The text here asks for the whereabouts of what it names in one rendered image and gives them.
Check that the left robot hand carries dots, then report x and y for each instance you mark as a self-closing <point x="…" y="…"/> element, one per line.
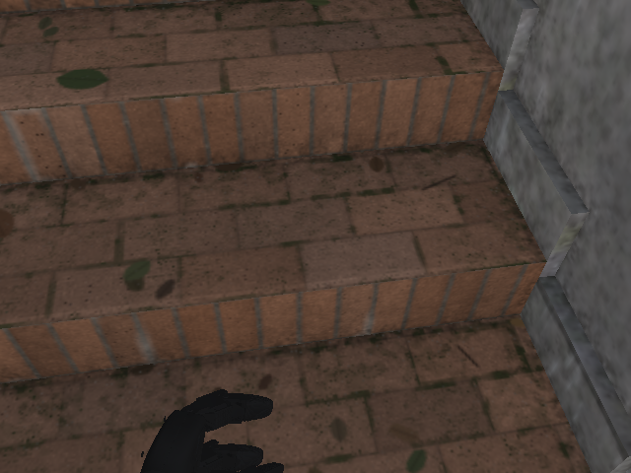
<point x="179" y="445"/>

